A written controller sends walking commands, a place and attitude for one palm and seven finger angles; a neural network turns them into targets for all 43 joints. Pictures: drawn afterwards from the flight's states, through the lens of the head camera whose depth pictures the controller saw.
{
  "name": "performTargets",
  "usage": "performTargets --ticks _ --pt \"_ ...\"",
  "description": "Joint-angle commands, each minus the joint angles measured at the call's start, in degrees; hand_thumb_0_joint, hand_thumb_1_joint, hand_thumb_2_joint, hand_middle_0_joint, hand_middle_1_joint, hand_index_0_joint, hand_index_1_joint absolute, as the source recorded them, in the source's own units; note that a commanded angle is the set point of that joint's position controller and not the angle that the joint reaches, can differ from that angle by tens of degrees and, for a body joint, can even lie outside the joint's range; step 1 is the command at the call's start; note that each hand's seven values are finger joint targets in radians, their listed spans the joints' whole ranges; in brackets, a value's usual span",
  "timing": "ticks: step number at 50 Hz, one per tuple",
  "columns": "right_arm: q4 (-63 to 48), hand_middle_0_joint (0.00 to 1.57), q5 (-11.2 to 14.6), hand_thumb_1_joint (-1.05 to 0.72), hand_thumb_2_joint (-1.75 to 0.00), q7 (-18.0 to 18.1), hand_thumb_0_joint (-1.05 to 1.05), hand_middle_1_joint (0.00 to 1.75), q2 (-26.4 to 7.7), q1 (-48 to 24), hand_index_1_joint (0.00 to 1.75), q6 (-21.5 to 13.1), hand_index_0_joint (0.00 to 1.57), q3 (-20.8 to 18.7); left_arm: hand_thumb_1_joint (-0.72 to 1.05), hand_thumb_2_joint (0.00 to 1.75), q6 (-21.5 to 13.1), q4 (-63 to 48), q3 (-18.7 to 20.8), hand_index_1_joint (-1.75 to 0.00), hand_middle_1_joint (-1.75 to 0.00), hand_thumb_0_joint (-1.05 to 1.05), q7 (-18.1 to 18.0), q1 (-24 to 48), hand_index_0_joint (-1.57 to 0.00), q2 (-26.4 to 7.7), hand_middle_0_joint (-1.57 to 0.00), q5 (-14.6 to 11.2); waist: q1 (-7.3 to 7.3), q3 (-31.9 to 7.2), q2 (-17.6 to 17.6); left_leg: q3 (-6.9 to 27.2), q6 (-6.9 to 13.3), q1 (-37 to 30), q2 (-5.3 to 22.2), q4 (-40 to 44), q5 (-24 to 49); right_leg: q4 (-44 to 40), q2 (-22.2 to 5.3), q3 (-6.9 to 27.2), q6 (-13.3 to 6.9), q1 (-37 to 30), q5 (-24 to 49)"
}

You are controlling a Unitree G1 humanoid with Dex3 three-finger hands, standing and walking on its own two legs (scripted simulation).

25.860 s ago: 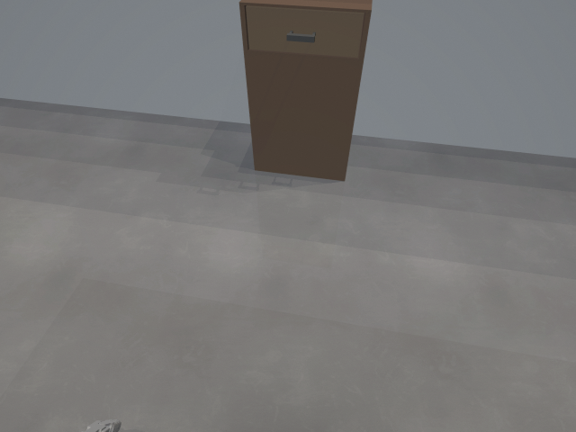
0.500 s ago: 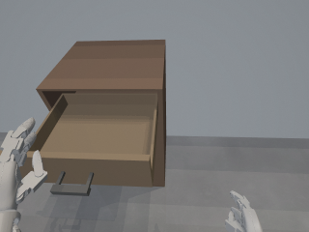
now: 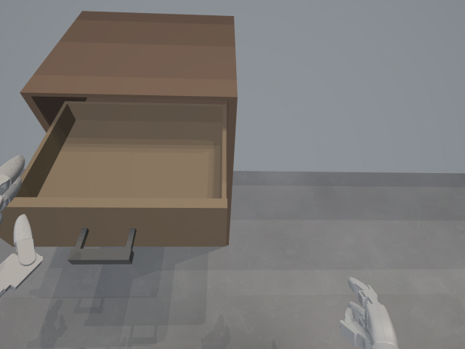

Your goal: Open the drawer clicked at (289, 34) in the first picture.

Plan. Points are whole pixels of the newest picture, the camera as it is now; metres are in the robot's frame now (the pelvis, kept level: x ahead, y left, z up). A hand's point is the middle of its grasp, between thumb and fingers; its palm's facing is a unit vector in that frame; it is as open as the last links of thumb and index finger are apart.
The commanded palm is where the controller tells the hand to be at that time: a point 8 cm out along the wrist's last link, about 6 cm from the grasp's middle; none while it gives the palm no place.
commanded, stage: step back with the hand held close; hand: left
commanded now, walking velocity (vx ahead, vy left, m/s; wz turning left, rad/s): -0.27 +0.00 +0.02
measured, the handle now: (104, 245) +0.29 +0.26 -0.03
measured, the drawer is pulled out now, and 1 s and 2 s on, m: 0.30 0.30 0.30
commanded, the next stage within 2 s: stop stepping back and stand still in 0.68 s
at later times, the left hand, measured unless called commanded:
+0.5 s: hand out of the picture +0.11 +0.23 +0.17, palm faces +0.39 -0.80 -0.46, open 7.4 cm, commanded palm +0.05 +0.27 +0.18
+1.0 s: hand out of the picture -0.02 +0.21 +0.17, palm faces +0.38 -0.80 -0.45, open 7.4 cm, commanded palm -0.07 +0.25 +0.18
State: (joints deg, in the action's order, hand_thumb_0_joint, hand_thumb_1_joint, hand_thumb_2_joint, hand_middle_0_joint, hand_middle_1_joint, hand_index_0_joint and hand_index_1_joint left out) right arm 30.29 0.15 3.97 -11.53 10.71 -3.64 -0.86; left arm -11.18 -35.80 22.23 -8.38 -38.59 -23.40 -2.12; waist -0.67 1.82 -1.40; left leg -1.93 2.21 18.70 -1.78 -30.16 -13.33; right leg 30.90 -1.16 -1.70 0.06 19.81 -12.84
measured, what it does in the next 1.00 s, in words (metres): walks backwards: right foot, then left foot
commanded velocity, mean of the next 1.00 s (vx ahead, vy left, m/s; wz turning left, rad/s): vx -0.21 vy -0.01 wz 0.00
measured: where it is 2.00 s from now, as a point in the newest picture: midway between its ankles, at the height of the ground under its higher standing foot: outside the picture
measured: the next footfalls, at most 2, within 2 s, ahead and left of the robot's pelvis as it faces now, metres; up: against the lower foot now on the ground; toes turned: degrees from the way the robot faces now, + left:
right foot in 0.54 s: -0.04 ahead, -0.13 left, +0.00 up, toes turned -2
left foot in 0.80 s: -0.11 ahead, +0.10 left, +0.00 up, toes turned +1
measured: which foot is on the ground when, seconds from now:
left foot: down 0.00-0.60, up 0.62-0.78, down 0.80-1.00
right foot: down 0.00-0.36, up 0.38-0.52, down 0.54-0.82, up 0.84-0.98, down 1.00-1.00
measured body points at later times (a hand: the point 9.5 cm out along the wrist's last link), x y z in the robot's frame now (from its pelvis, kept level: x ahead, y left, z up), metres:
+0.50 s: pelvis -0.08 -0.01 -0.01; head -0.06 +0.00 +0.44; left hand +0.08 +0.27 +0.19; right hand +0.09 -0.25 -0.08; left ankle -0.03 +0.10 -0.73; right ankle -0.06 -0.13 -0.73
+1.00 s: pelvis -0.20 -0.03 -0.01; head -0.19 -0.01 +0.44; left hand -0.04 +0.25 +0.19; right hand -0.04 -0.25 -0.08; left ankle -0.15 +0.10 -0.73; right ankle -0.19 -0.13 -0.74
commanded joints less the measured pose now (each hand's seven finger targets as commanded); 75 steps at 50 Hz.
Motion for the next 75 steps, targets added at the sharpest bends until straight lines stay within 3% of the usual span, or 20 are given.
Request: performTargets --ticks 1,6,8,10,15,18,23,26,28,31,38,40,42,45,48,52,59,63,69,75 --pt "-7.96 0.20 -1.66 -0.90 -0.90 0.95 0.00 0.30 -7.15 -3.53 0.30 -5.39 0.20 -2.40 0.90 0.90 -3.62 -12.30 5.58 -0.30 -0.30 0.00 -2.53 -1.17 -0.20 -5.01 -0.20 0.25 0.28 -7.87 12.19 11.40 2.25 9.85 14.56 10.78 8.75 8.76 0.61 0.61 -0.14 -10.55 -6.81" --pt "-7.00 0.20 -1.56 -0.90 -0.90 1.15 0.00 0.30 -7.42 -3.09 0.30 -6.42 0.20 -1.96 0.90 0.90 -3.17 -12.48 4.89 -0.30 -0.30 0.00 -3.21 0.88 -0.20 -4.73 -0.20 -0.10 -0.15 -7.05 6.90 9.95 1.09 11.30 11.39 3.27 -1.35 1.90 -2.21 5.02 -1.78 -8.56 -1.07" --pt "-6.71 0.20 -1.67 -0.90 -0.90 1.19 0.00 0.30 -7.21 -2.44 0.30 -5.83 0.20 -2.25 0.90 0.90 -3.21 -11.70 5.03 -0.30 -0.30 0.00 -3.38 3.98 -0.20 -5.56 -0.20 0.36 -1.02 -4.24 -2.43 7.19 -1.10 9.38 4.51 -5.73 -18.85 -10.76 -9.11 16.38 -5.44 1.91 -10.17" --pt "-5.19 0.20 -0.54 -0.90 -0.90 0.29 0.00 0.30 -6.52 -1.93 0.30 -5.23 0.20 -2.46 0.90 0.90 -3.26 -9.56 5.06 -0.30 -0.30 0.00 -3.24 5.35 -0.20 -6.39 -0.20 0.29 -0.89 -6.13 -9.81 3.50 -2.23 -0.70 0.73 -22.91 -13.93 -19.55 -17.80 23.06 -9.15 10.28 -18.71" --pt "-5.09 0.20 -0.18 -0.90 -0.90 -0.01 0.00 0.30 -5.99 -4.30 0.30 -4.90 0.20 -0.97 0.90 0.90 -3.65 -9.09 5.64 -0.30 -0.30 0.00 -2.15 4.99 -0.20 -6.94 -0.20 0.29 -0.57 -3.14 -1.69 3.30 -0.52 -1.81 4.38 5.47 -7.31 -8.68 -8.77 9.37 -2.97 2.20 -3.12" --pt "-6.42 0.20 -0.14 -0.90 -0.90 -0.23 0.00 0.30 -6.65 -5.41 0.30 -5.82 0.20 -1.47 0.90 0.90 -5.21 -12.01 7.08 -0.30 -0.30 0.00 -2.25 4.17 -0.20 -7.49 -0.20 0.77 0.34 -5.48 14.73 15.12 3.88 12.72 18.24 15.60 -7.73 10.28 -0.07 1.76 0.50 -7.56 -7.47" --pt "-4.58 0.20 -0.39 -0.90 -0.90 -1.32 0.00 0.30 -7.28 -4.11 0.30 -7.61 0.20 -2.47 0.90 0.90 -5.08 -13.88 5.14 -0.30 -0.30 0.00 -1.41 1.65 -0.20 -5.06 -0.20 -0.45 0.71 -8.47 10.70 10.15 3.37 0.25 17.50 4.97 23.46 6.49 0.58 0.68 0.83 -3.31 -6.41" --pt "-3.72 0.20 -0.37 -0.90 -0.90 -1.88 0.00 0.30 -7.92 -4.87 0.30 -7.63 0.20 -2.06 0.90 0.90 -5.93 -12.85 5.57 -0.30 -0.30 0.00 -0.36 2.98 -0.20 -6.10 -0.20 -0.50 0.72 -7.88 12.43 9.35 2.03 0.05 16.86 3.99 20.82 -1.85 0.12 -0.16 0.80 -6.62 -0.25" --pt "-4.02 0.20 0.64 -0.90 -0.90 -1.90 0.00 0.30 -7.61 -4.71 0.30 -7.01 0.20 -2.68 0.90 0.90 -5.61 -11.09 4.80 -0.30 -0.30 0.00 0.02 2.77 -0.20 -5.09 -0.20 -0.87 0.31 -10.22 4.27 4.93 -0.76 1.15 11.78 -1.51 12.25 -5.03 -3.09 2.81 -1.03 -8.37 12.13" --pt "-4.44 0.20 1.32 -0.90 -0.90 -1.93 0.00 0.30 -5.75 -5.68 0.30 -4.92 0.20 -3.79 0.90 0.90 -5.25 -10.50 7.34 -0.30 -0.30 0.00 -0.81 0.29 -0.20 -8.69 -0.20 -1.66 0.82 -11.35 -8.35 4.13 -3.46 5.52 1.35 -28.97 -14.20 -15.00 -21.08 21.15 -10.89 -0.72 12.01" --pt "-4.19 0.20 -0.37 -0.90 -0.90 0.34 0.00 0.30 -4.59 -5.19 0.30 -1.85 0.20 -0.84 0.90 0.90 -4.37 -12.75 6.14 -0.30 -0.30 0.00 -1.57 0.49 -0.20 -7.44 -0.20 -0.25 -1.07 -8.43 -2.21 0.66 -2.47 -1.69 2.56 8.68 -2.89 -6.62 -8.44 6.86 -2.95 -4.63 12.98" --pt "-5.57 0.20 -0.31 -0.90 -0.90 0.04 0.00 0.30 -7.84 -4.66 0.30 -3.34 0.20 -2.88 0.90 0.90 -5.51 -16.18 6.32 -0.30 -0.30 0.00 -1.63 1.60 -0.20 -8.49 -0.20 0.10 0.61 -9.39 13.58 14.41 2.93 -0.63 17.28 12.51 10.18 5.80 -0.65 1.68 1.39 -2.86 -0.79" --pt "-6.19 0.20 0.15 -0.90 -0.90 -0.36 0.00 0.30 -5.87 -3.42 0.30 -5.73 0.20 -2.76 0.90 0.90 -4.91 -15.38 8.18 -0.30 -0.30 0.00 -1.85 -2.13 -0.20 -8.72 -0.20 -0.52 -0.09 -11.80 19.11 14.97 5.54 2.70 20.36 15.58 -0.93 20.95 1.98 1.53 0.97 -0.74 -16.51" --pt "-4.54 0.20 0.31 -0.90 -0.90 -1.11 0.00 0.30 -6.31 -2.64 0.30 -6.93 0.20 -2.22 0.90 0.90 -3.40 -16.07 5.58 -0.30 -0.30 0.00 -2.42 -0.71 -0.20 -5.81 -0.20 -0.50 -0.46 -6.07 11.72 10.16 5.37 0.22 16.77 9.64 6.47 17.50 1.47 1.52 1.56 1.56 -14.08" --pt "-4.39 0.20 1.02 -0.90 -0.90 -1.19 0.00 0.30 -7.13 -4.11 0.30 -6.66 0.20 -0.90 0.90 0.90 -2.65 -13.65 4.36 -0.30 -0.30 0.00 -2.35 2.33 -0.20 -5.93 -0.20 0.00 -0.29 -2.86 9.73 7.89 2.14 7.79 11.99 8.45 -14.25 -3.69 0.89 -1.13 1.50 -11.15 -5.57" --pt "-3.05 0.20 1.10 -0.90 -0.90 -0.89 0.00 0.30 -7.44 -3.30 0.30 -4.58 0.20 -2.61 0.90 0.90 -1.68 -8.35 5.29 -0.30 -0.30 0.00 -1.93 5.74 -0.20 -7.95 -0.20 -0.03 -0.52 -2.09 -10.02 1.87 -2.18 1.53 0.44 -22.52 -11.66 -24.97 -15.30 25.21 -7.58 5.67 -28.97" --pt "-3.63 0.20 0.02 -0.90 -0.90 -0.16 0.00 0.30 -6.03 -4.03 0.30 -5.16 0.20 -0.55 0.90 0.90 -3.00 -10.44 3.84 -0.30 -0.30 0.00 -2.08 1.45 -0.20 -6.70 -0.20 1.04 -0.97 -2.84 -0.31 0.36 0.54 -6.57 3.40 10.13 -8.53 -14.45 -7.99 9.21 -4.53 -0.83 -17.62" --pt "-4.54 0.20 -0.17 -0.90 -0.90 -0.19 0.00 0.30 -6.11 -4.22 0.30 -5.77 0.20 -0.97 0.90 0.90 -3.85 -13.24 5.90 -0.30 -0.30 0.00 -2.48 1.24 -0.20 -8.30 -0.20 1.07 -0.40 -4.35 16.81 17.51 4.94 1.31 16.36 19.86 -19.73 7.92 1.00 -0.50 -0.16 -4.73 -10.46" --pt "-3.10 0.20 0.41 -0.90 -0.90 -0.33 0.00 0.30 -7.60 -3.91 0.30 -6.03 0.20 -1.28 0.90 0.90 -3.55 -7.20 4.83 -0.30 -0.30 0.00 -1.77 3.80 -0.20 -6.85 -0.20 0.12 -1.18 -1.19 3.59 6.85 1.43 3.67 8.58 7.42 -3.76 -8.40 -2.51 4.62 -1.62 -11.88 2.76" --pt "-3.30 0.20 0.60 -0.90 -0.90 -0.92 0.00 0.30 -6.51 -3.78 0.30 -4.21 0.20 -1.37 0.90 0.90 -2.80 -7.72 3.48 -0.30 -0.30 0.00 -1.76 3.95 -0.20 -6.26 -0.20 -0.14 -1.26 -2.43 -3.99 2.40 -0.39 -2.93 3.55 -0.31 -5.12 -17.90 -9.42 13.74 -5.18 -4.02 -10.44"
